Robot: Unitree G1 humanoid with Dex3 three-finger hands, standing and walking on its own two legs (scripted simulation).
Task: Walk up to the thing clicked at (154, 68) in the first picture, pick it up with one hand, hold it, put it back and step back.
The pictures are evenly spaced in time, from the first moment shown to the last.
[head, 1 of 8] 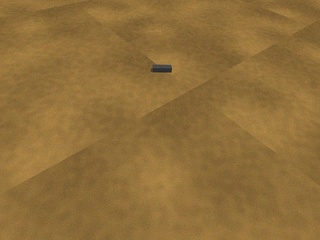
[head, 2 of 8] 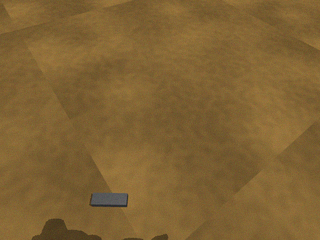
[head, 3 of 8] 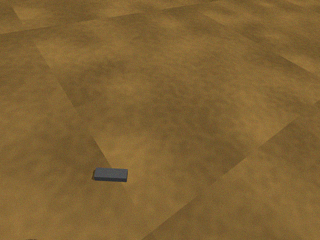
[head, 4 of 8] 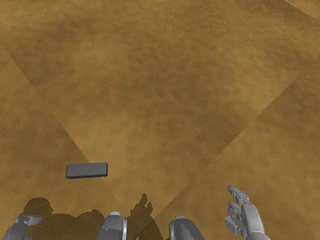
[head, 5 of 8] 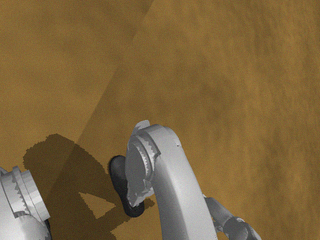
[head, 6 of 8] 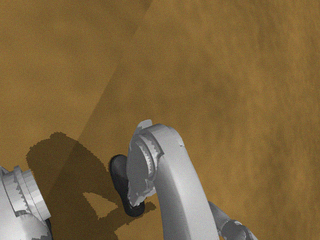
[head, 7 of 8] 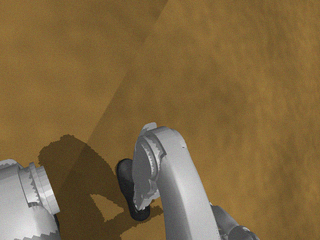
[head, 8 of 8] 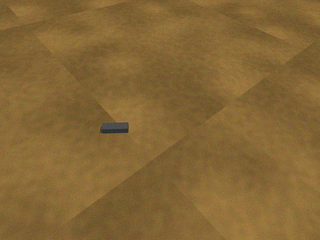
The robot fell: no
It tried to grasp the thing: yes
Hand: left
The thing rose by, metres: 0.67
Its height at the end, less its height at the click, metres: +0.00
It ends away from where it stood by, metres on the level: 0.03
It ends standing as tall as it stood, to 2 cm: yes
